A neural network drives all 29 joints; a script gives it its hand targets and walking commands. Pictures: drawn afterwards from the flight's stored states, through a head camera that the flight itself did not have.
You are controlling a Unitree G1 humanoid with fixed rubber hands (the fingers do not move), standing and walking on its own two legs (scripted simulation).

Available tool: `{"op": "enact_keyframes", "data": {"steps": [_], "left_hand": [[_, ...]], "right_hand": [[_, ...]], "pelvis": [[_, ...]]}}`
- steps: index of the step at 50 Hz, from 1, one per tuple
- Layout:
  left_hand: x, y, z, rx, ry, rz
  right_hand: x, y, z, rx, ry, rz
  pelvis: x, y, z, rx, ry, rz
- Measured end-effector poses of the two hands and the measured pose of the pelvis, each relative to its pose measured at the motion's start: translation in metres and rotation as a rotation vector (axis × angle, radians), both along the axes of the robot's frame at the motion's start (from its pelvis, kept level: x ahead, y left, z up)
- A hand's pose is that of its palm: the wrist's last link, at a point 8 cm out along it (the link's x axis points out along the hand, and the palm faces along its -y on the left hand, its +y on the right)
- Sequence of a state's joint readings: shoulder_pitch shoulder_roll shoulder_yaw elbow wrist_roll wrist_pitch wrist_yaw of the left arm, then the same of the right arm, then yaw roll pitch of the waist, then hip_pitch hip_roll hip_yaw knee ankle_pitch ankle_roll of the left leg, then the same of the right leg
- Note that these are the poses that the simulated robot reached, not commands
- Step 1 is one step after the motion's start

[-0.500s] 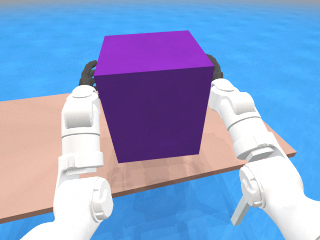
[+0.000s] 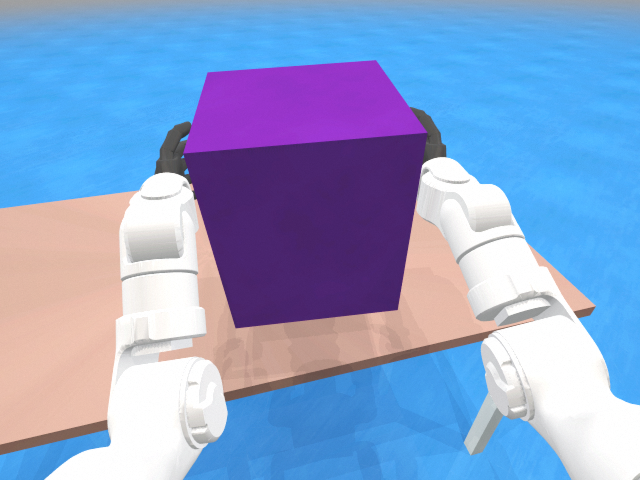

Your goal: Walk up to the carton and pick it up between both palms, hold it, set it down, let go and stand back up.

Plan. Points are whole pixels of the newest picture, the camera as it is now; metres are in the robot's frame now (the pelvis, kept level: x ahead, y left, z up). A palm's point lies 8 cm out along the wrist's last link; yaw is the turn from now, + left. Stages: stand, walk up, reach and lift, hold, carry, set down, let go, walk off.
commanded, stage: hold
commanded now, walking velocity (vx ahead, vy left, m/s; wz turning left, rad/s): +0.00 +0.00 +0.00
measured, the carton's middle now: (305, 194) +0.38 +0.01 +0.22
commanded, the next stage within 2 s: none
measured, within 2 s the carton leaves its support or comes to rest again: neither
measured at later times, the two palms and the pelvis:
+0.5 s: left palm (174, 186) +0.36 +0.16 +0.25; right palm (429, 169) +0.37 -0.15 +0.25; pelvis +0.00 +0.00 +0.00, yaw +0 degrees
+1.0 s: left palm (172, 186) +0.37 +0.16 +0.25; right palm (426, 167) +0.37 -0.14 +0.25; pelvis +0.00 +0.00 +0.00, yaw +0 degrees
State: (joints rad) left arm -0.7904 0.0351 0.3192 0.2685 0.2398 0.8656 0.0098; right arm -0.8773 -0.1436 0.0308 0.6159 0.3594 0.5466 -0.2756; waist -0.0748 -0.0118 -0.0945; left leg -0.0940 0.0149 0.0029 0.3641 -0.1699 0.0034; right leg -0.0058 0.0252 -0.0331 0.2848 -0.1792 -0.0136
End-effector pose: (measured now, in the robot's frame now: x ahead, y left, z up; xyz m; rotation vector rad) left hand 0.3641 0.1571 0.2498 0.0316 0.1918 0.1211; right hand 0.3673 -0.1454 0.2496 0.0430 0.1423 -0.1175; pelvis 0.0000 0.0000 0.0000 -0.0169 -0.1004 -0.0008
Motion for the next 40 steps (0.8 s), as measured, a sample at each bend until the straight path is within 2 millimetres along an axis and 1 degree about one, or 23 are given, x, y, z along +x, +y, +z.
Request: {"op": "enact_keyframes", "data": {"steps": [22,30,40], "left_hand": [[-0.0011,-0.0006,0.0016,0.018,0.0,-0.004],[-0.0009,0.0,-0.0009,0.009,0.013,-0.002],[0.0003,0.0018,0.0004,0.005,0.008,-0.003]], "right_hand": [[-0.0015,-0.0005,0.0003,0.001,0.002,-0.001],[-0.001,0.0,-0.0006,-0.003,0.015,-0.001],[-0.0001,0.0018,0.0026,-0.004,0.011,-0.002]], "pelvis": [[-0.0036,0.0,-0.0002,-0.002,0.008,0.0],[-0.0045,-0.0009,0.0,-0.001,0.008,0.001],[-0.0031,-0.0001,-0.0001,-0.001,0.013,0.0]]}}
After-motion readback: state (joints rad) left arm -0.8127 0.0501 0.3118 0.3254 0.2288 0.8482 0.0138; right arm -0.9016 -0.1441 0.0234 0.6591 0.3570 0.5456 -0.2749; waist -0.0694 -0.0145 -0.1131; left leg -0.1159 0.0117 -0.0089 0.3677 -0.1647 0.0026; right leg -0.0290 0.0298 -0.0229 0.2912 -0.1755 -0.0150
